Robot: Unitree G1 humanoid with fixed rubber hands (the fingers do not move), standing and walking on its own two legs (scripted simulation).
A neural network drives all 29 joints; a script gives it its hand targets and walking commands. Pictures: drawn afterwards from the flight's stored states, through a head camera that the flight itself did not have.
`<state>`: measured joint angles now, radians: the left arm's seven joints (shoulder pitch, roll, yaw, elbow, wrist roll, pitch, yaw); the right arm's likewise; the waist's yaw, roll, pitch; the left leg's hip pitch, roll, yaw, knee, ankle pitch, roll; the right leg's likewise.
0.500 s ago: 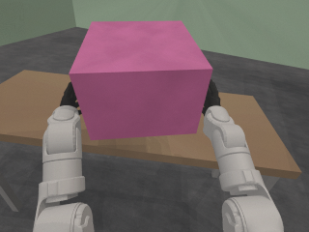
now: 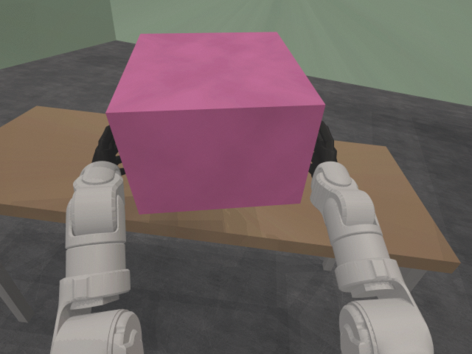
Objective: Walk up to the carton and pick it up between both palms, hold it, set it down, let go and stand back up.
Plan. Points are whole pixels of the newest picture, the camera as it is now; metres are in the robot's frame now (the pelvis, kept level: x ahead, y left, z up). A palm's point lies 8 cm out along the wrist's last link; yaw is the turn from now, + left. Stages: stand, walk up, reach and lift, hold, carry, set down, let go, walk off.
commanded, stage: hold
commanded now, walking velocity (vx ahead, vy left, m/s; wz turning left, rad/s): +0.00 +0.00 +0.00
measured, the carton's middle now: (215, 113) +0.45 +0.02 +0.26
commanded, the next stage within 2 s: set down in 0.50 s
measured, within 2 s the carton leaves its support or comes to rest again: neither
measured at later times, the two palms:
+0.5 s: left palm (107, 168) +0.35 +0.18 +0.21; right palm (322, 165) +0.36 -0.16 +0.22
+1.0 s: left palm (113, 181) +0.38 +0.19 +0.17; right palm (312, 173) +0.38 -0.16 +0.19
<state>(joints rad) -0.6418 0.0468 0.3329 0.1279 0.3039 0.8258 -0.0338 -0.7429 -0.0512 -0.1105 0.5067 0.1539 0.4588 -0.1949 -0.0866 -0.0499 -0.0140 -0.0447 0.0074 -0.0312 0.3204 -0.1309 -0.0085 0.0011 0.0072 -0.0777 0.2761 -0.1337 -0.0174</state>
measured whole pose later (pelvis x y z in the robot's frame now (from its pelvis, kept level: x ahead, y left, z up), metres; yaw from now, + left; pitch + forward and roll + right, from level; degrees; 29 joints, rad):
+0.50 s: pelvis +0.00 +0.00 +0.00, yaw +0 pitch -8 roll -1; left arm -0.64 0.05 0.33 0.12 0.30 0.83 -0.03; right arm -0.74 -0.05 -0.11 0.50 0.15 0.46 -0.20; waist -0.09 -0.05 -0.01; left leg -0.04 0.01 -0.03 0.32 -0.13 -0.01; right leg 0.00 0.01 -0.08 0.28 -0.13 -0.02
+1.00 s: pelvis +0.02 +0.00 +0.00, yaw +1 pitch -11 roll +0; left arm -0.60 0.01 0.35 0.26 0.36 0.56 -0.06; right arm -0.68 0.04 -0.26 0.64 -0.03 0.07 -0.12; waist -0.05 -0.08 0.08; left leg 0.05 0.00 -0.04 0.30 -0.15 -0.01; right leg 0.09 0.00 -0.09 0.27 -0.17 -0.02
